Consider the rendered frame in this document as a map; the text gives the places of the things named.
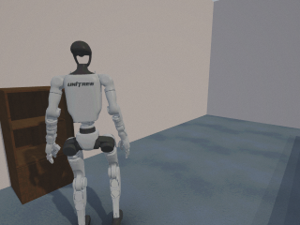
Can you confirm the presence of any robot right upper arm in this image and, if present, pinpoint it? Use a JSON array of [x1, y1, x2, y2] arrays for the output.
[[98, 74, 119, 115]]

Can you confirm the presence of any right robot hand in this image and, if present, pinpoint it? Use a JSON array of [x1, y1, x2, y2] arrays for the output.
[[117, 138, 130, 158]]

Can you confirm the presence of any right robot thigh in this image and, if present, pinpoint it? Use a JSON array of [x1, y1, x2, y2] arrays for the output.
[[97, 133, 119, 179]]

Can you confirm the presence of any cupboard door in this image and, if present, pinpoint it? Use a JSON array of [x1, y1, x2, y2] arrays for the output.
[[62, 90, 75, 139]]

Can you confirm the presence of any left robot hand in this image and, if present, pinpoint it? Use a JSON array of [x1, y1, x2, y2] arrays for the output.
[[45, 142, 61, 164]]

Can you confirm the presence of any robot left upper arm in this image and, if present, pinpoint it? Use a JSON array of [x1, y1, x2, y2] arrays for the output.
[[46, 75, 66, 118]]

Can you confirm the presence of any right robot foot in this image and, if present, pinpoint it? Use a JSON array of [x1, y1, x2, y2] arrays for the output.
[[112, 209, 123, 225]]

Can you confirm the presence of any left robot forearm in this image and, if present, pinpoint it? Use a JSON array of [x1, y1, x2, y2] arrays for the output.
[[45, 108, 58, 143]]

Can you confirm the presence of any right robot forearm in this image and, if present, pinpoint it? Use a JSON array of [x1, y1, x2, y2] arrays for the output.
[[112, 104, 128, 140]]

